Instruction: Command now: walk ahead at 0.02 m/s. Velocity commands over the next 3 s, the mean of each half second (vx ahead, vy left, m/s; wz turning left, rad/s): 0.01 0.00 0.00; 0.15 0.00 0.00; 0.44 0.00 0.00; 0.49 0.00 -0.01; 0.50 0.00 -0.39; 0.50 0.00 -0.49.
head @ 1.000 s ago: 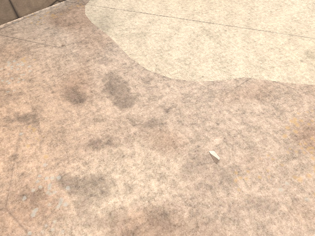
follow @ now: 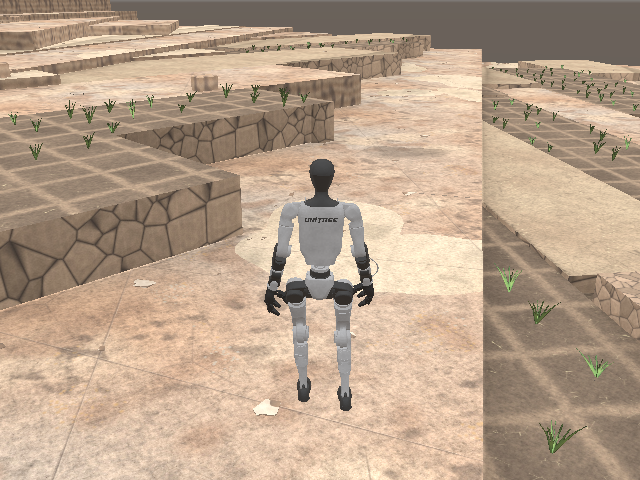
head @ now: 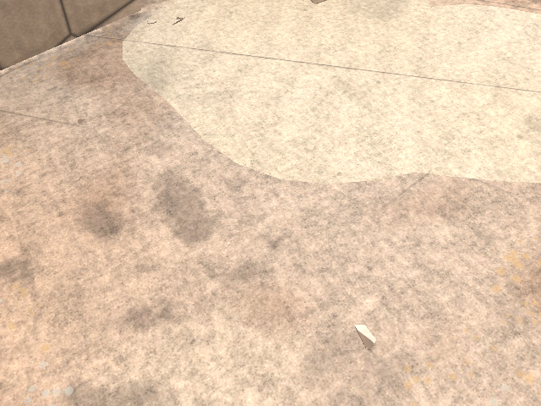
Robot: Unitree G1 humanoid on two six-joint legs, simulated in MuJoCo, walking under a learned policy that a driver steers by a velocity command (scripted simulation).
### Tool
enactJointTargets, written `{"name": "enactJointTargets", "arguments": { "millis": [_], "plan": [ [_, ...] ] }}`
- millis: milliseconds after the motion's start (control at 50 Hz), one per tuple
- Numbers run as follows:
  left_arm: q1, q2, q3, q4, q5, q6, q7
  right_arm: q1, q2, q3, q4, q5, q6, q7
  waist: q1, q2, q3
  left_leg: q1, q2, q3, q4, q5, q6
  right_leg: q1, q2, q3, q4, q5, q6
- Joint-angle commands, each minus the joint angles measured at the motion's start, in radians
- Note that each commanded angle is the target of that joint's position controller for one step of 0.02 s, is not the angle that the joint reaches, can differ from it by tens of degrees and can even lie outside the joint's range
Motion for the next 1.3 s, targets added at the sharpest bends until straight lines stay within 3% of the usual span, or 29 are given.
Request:
{"name": "enactJointTargets", "arguments": {
  "millis": [20, 60, 120, 260, 380, 680, 700, 720, 740, 780, 800, 840, 880, 900, 940, 960, 980, 1000, 1020, 1040, 1060, 1080, 1100, 1120, 1160, 1220, 1300],
  "plan": [
    [0.132, 0.128, 0.027, 0.021, -0.001, -0.003, 0.0, -0.001, -0.099, -0.024, -0.038, 0.002, -0.001, -0.013, 0.001, -0.065, 0.091, -0.014, 0.09, -0.109, -0.173, -0.36, -0.016, -0.1, -0.015, 0.028, -0.218, -0.253, -0.079],
    [0.08, 0.091, 0.021, 0.019, -0.003, -0.034, -0.002, 0.025, -0.079, -0.021, -0.023, -0.006, -0.004, -0.019, -0.024, -0.12, 0.074, 0.121, 0.08, -0.091, -0.082, -0.196, -0.016, -0.165, -0.024, 0.047, -0.287, -0.256, -0.065],
    [0.071, 0.079, 0.023, 0.017, -0.013, -0.063, -0.008, 0.064, -0.077, -0.021, 0.008, -0.013, -0.005, -0.019, -0.028, -0.065, 0.044, 0.151, 0.083, -0.086, -0.054, -0.098, 0.0, -0.122, -0.02, 0.043, -0.272, -0.147, -0.054],
    [0.142, 0.069, 0.019, 0.035, -0.016, -0.062, -0.015, 0.07, -0.068, -0.016, 0.04, 0.0, -0.008, -0.009, -0.002, 0.004, -0.006, 0.16, 0.092, -0.092, -0.024, 0.083, 0.004, -0.006, 0.003, 0.005, -0.206, 0.094, -0.059],
    [0.154, 0.059, 0.015, 0.038, -0.018, -0.052, -0.018, 0.084, -0.07, -0.016, 0.063, 0.004, 0.004, -0.013, -0.003, 0.01, -0.008, 0.18, 0.095, -0.095, -0.003, 0.159, 0.002, 0.022, 0.01, -0.007, -0.191, 0.201, -0.058],
    [0.152, 0.043, 0.017, 0.049, -0.016, -0.043, -0.015, 0.052, -0.068, -0.027, 0.093, 0.005, 0.021, -0.022, -0.007, 0.001, 0.023, 0.196, 0.097, -0.101, -0.015, 0.139, -0.008, 0.031, 0.016, -0.017, -0.214, 0.186, -0.055],
    [0.175, 0.037, 0.016, 0.062, -0.016, -0.042, -0.014, 0.069, -0.056, -0.026, 0.106, 0.004, 0.022, -0.021, -0.006, -0.004, -0.001, 0.205, 0.081, -0.083, -0.01, 0.036, -0.008, 0.042, 0.022, -0.022, -0.226, 0.076, -0.061],
    [0.184, 0.056, 0.024, 0.065, -0.023, -0.039, -0.012, 0.074, -0.059, -0.029, 0.112, 0.009, 0.023, -0.021, -0.002, -0.025, 0.017, 0.176, 0.048, -0.05, 0.025, -0.145, -0.006, 0.031, 0.02, -0.007, -0.242, -0.098, -0.084],
    [0.183, 0.086, 0.034, 0.058, -0.03, -0.039, -0.009, 0.065, -0.064, -0.033, 0.11, 0.014, 0.02, -0.02, 0.004, -0.061, 0.056, 0.106, 0.02, -0.021, 0.072, -0.315, -0.005, 0.016, -0.011, 0.046, -0.272, -0.286, -0.121],
    [0.22, 0.151, 0.054, 0.047, -0.045, -0.055, -0.006, -0.022, -0.05, -0.029, 0.066, 0.02, -0.009, -0.011, 0.042, -0.142, 0.154, -0.104, 0.024, 0.01, 0.225, -0.337, 0.001, 0.05, -0.187, 0.285, -0.407, -0.525, -0.224],
    [0.208, 0.178, 0.065, 0.04, -0.046, -0.069, -0.006, -0.061, -0.04, -0.025, 0.045, 0.024, -0.029, -0.003, 0.048, -0.158, 0.203, -0.181, 0.07, -0.018, 0.304, -0.289, 0.012, 0.057, -0.277, 0.394, -0.448, -0.504, -0.271],
    [0.21, 0.153, 0.063, 0.032, -0.032, -0.096, -0.013, -0.095, -0.06, -0.031, 0.019, 0.031, -0.06, 0.012, 0.049, -0.123, 0.218, -0.338, 0.134, -0.07, 0.406, -0.35, 0.029, 0.17, -0.327, 0.426, -0.441, -0.304, -0.292],
    [0.193, 0.144, 0.062, 0.019, -0.042, -0.102, -0.023, -0.098, -0.072, -0.035, 0.008, 0.039, -0.078, 0.025, 0.037, -0.09, 0.182, -0.325, 0.156, -0.064, 0.305, -0.34, 0.035, 0.235, -0.284, 0.324, -0.412, -0.161, -0.248],
    [0.183, 0.15, 0.063, 0.013, -0.045, -0.098, -0.027, -0.093, -0.07, -0.037, 0.011, 0.039, -0.083, 0.03, 0.029, -0.086, 0.16, -0.237, 0.138, -0.029, 0.228, -0.304, 0.031, 0.207, -0.243, 0.256, -0.4, -0.12, -0.224],
    [0.147, 0.169, 0.065, 0.001, -0.048, -0.086, -0.035, 0.036, -0.052, -0.045, 0.067, 0.036, -0.081, 0.039, -0.037, -0.086, 0.106, 0.092, 0.058, 0.068, 0.098, -0.133, 0.011, 0.027, -0.16, 0.127, -0.329, -0.06, -0.187],
    [0.145, 0.173, 0.063, -0.005, -0.044, -0.085, -0.036, 0.144, -0.073, -0.062, 0.108, 0.033, -0.074, 0.036, -0.08, -0.079, 0.061, 0.257, 0.01, 0.091, 0.088, -0.098, 0.004, -0.048, -0.122, 0.091, -0.252, 0.055, -0.171],
    [0.109, 0.163, 0.057, -0.016, -0.043, -0.091, -0.037, 0.276, -0.105, -0.082, 0.141, 0.033, -0.069, 0.032, -0.15, -0.043, 0.011, 0.403, 0.042, 0.026, 0.055, -0.103, 0.025, -0.12, -0.081, 0.032, -0.084, 0.193, -0.137],
    [0.065, 0.098, 0.039, -0.057, -0.038, -0.1, -0.038, 0.423, -0.21, -0.108, 0.155, 0.026, -0.07, 0.023, -0.197, 0.204, -0.043, 0.536, 0.285, -0.365, -0.136, -0.244, 0.122, -0.288, 0.031, -0.097, 0.318, 0.135, -0.058],
    [0.077, 0.029, 0.024, -0.083, -0.047, -0.12, -0.037, 0.474, -0.227, -0.096, 0.162, 0.007, -0.085, 0.036, -0.171, 0.335, -0.112, 0.598, 0.458, -0.799, -0.32, -0.322, 0.239, -0.452, 0.113, -0.002, 0.595, -0.231, -0.051],
    [0.06, 0.08, 0.036, -0.091, -0.071, -0.133, -0.041, 0.352, -0.168, -0.072, 0.138, 0.003, -0.1, 0.038, -0.109, 0.194, -0.027, 0.512, 0.476, -0.767, -0.316, -0.406, 0.228, -0.542, 0.035, 0.079, 0.734, -0.186, -0.084],
    [0.032, 0.109, 0.041, -0.101, -0.075, -0.139, -0.047, 0.244, -0.121, -0.054, 0.101, 0.008, -0.108, 0.044, -0.074, 0.122, 0.036, 0.423, 0.436, -0.621, -0.318, -0.377, 0.185, -0.555, -0.019, 0.069, 0.735, -0.073, -0.114],
    [0.032, 0.116, 0.048, -0.095, -0.065, -0.14, -0.044, 0.169, -0.108, -0.043, 0.076, 0.006, -0.109, 0.051, -0.04, 0.068, 0.057, 0.355, 0.389, -0.493, -0.331, -0.279, 0.153, -0.521, -0.062, 0.049, 0.69, 0.029, -0.121],
    [0.032, 0.126, 0.058, -0.093, -0.052, -0.135, -0.039, 0.146, -0.097, -0.036, 0.066, 0.002, -0.107, 0.056, -0.022, 0.059, 0.066, 0.305, 0.343, -0.389, -0.341, -0.168, 0.126, -0.477, -0.09, 0.036, 0.628, 0.085, -0.119],
    [0.042, 0.131, 0.065, -0.087, -0.048, -0.126, -0.041, 0.158, -0.078, -0.028, 0.071, -0.002, -0.101, 0.055, -0.01, 0.073, 0.06, 0.277, 0.301, -0.304, -0.348, -0.083, 0.105, -0.427, -0.102, 0.022, 0.589, 0.119, -0.113],
    [0.024, 0.108, 0.066, -0.089, -0.046, -0.11, -0.046, 0.226, -0.083, -0.023, 0.09, -0.005, -0.094, 0.045, -0.011, 0.077, 0.062, 0.277, 0.27, -0.219, -0.353, 0.084, 0.105, -0.429, -0.103, -0.015, 0.544, 0.159, -0.09],
    [-0.108, 0.093, 0.061, -0.145, -0.038, -0.1, -0.046, 0.277, -0.121, -0.025, 0.093, -0.011, -0.087, 0.025, -0.029, 0.056, 0.085, 0.298, 0.282, -0.187, -0.37, 0.212, 0.124, -0.517, -0.107, -0.027, 0.413, 0.238, -0.052],
    [-0.281, 0.08, 0.046, -0.206, -0.041, -0.108, -0.06, 0.306, -0.132, -0.025, 0.076, -0.008, -0.078, 0.01, -0.066, 0.066, 0.11, 0.289, 0.26, -0.128, -0.403, 0.203, 0.112, -0.475, -0.071, -0.063, 0.144, 0.374, -0.039]
  ]
}}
